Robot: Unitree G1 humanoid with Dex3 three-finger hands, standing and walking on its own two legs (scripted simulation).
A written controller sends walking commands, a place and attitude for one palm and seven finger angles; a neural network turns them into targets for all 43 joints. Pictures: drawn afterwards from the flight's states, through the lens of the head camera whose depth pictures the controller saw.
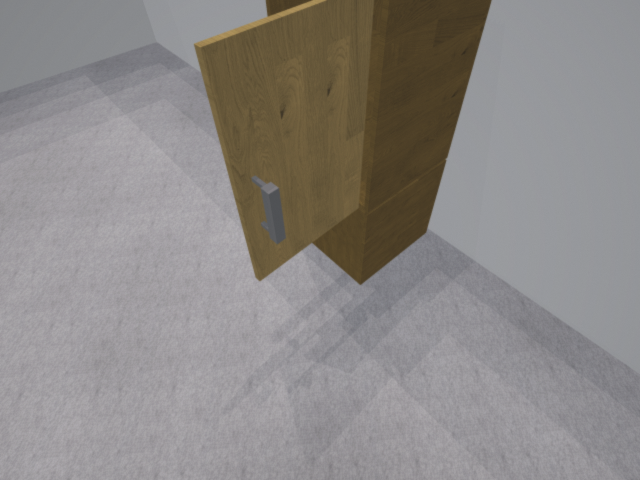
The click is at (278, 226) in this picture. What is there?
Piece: cupboard door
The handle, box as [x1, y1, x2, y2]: [251, 175, 285, 243]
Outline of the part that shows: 255,175 251,178 252,181 261,188 267,220 266,223 263,221 261,225 269,232 270,238 276,243 278,243 285,238 278,188 271,182 266,184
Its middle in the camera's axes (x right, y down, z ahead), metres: -0.11 -0.06 +0.81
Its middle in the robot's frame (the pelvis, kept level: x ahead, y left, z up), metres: +0.63 +0.15 -0.10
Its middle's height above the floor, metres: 0.68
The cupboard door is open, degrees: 93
